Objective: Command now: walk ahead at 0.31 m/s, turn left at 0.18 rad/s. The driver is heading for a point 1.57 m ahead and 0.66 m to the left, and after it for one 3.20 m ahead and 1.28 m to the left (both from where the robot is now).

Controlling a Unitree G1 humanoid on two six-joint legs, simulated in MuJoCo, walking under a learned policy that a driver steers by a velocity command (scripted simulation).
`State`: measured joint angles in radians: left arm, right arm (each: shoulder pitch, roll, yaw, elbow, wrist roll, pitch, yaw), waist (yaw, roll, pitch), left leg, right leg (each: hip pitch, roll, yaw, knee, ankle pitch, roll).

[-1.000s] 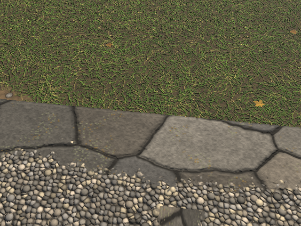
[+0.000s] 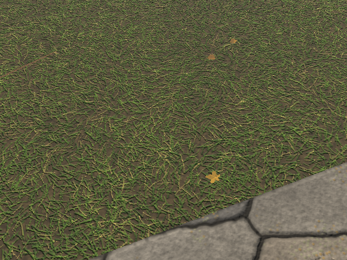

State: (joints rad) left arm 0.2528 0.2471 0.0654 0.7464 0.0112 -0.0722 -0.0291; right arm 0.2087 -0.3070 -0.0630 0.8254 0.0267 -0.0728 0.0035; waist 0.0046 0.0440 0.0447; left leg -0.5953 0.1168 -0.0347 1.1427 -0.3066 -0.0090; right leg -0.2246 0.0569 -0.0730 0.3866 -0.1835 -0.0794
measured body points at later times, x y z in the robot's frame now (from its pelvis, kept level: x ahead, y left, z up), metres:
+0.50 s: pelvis +0.16 +0.03 -0.01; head +0.21 +0.06 +0.44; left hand +0.26 +0.34 -0.12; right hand +0.38 -0.20 -0.10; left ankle +0.23 +0.13 -0.74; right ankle +0.20 -0.13 -0.68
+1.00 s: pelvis +0.20 -0.01 +0.00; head +0.24 -0.01 +0.45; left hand +0.16 +0.30 -0.09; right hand +0.49 -0.16 -0.10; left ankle +0.13 +0.11 -0.68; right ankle +0.27 -0.11 -0.74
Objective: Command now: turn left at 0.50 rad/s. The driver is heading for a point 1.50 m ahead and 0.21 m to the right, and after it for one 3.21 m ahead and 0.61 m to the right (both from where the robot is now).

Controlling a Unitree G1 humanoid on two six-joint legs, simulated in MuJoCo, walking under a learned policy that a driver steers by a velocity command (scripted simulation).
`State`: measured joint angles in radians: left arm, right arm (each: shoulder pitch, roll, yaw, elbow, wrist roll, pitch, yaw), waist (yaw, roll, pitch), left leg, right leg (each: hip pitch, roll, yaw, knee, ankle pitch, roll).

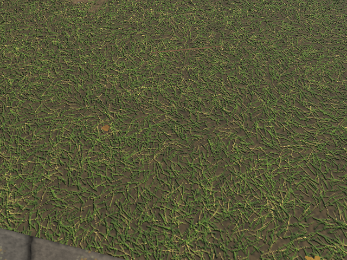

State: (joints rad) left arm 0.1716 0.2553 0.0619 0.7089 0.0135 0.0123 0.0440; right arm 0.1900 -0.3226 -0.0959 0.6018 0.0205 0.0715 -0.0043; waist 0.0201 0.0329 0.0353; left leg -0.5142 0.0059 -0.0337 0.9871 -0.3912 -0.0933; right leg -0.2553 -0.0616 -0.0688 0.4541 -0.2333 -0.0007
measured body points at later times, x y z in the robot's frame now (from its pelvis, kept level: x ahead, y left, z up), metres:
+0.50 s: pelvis +0.00 +0.03 -0.01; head +0.01 +0.03 +0.44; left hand +0.08 +0.32 -0.12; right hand +0.20 -0.18 -0.11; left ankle -0.01 +0.14 -0.74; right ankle +0.00 -0.11 -0.74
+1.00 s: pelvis +0.00 +0.02 -0.01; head +0.01 +0.02 +0.44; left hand +0.06 +0.28 -0.14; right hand +0.12 -0.23 -0.14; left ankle -0.01 +0.14 -0.74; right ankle +0.00 -0.11 -0.74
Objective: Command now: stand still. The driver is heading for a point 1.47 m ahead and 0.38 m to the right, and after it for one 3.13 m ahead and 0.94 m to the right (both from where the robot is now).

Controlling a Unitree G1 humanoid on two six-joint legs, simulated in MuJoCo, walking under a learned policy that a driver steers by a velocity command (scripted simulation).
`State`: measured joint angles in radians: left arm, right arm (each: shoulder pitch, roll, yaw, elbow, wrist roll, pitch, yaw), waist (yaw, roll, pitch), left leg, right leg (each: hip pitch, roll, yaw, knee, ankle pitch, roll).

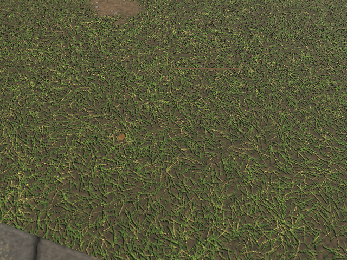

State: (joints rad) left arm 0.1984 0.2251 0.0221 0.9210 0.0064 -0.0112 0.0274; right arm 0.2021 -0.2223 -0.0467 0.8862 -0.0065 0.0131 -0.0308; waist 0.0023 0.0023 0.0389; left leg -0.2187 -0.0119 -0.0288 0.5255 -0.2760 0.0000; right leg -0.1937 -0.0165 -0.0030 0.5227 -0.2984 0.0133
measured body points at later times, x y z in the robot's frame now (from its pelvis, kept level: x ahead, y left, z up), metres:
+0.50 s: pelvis +0.00 +0.00 +0.00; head +0.01 +0.00 +0.45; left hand +0.04 +0.25 -0.15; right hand +0.05 -0.25 -0.15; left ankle +0.01 +0.12 -0.74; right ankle -0.01 -0.13 -0.74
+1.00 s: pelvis +0.09 +0.02 +0.01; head +0.10 +0.03 +0.46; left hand +0.17 +0.28 -0.14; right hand +0.03 -0.22 -0.14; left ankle +0.01 +0.11 -0.73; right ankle +0.06 -0.11 -0.65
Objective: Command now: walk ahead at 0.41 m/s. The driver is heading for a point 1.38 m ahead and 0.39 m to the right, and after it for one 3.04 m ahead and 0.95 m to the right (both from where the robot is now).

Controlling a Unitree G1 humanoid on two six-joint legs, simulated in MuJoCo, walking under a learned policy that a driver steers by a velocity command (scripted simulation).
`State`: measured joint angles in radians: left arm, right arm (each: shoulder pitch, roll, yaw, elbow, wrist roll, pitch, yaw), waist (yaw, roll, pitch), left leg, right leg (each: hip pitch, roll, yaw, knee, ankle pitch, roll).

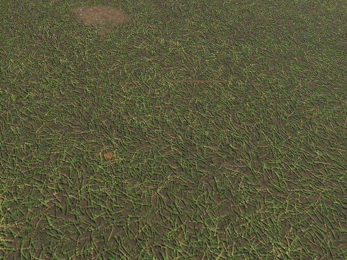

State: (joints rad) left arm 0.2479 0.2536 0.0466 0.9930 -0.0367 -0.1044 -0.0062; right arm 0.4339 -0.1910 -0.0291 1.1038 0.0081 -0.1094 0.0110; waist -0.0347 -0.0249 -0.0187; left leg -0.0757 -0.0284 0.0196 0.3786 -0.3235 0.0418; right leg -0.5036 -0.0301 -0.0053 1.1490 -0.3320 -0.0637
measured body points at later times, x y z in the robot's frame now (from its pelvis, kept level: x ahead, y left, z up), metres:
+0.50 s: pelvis +0.27 -0.07 +0.00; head +0.28 -0.07 +0.45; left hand +0.31 +0.20 -0.13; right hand +0.37 -0.33 -0.13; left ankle +0.30 +0.10 -0.65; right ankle +0.29 -0.14 -0.74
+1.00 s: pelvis +0.56 +0.01 +0.00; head +0.59 +0.02 +0.45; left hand +0.61 +0.28 -0.14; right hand +0.65 -0.26 -0.12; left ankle +0.60 +0.09 -0.74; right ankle +0.50 -0.15 -0.65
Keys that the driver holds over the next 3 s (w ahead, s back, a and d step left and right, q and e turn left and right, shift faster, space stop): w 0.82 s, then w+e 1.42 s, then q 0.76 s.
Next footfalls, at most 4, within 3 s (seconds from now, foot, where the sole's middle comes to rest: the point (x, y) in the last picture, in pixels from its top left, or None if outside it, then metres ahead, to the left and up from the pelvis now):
0.28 right None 0.33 -0.14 -0.78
0.84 left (146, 231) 0.64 0.10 -0.78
1.38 right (206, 175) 0.91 -0.17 -0.78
1.88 left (188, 120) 1.26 -0.11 -0.78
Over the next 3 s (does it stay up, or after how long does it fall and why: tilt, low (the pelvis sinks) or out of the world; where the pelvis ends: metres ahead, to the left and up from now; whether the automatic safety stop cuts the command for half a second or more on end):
stays up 1.34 -0.34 0.00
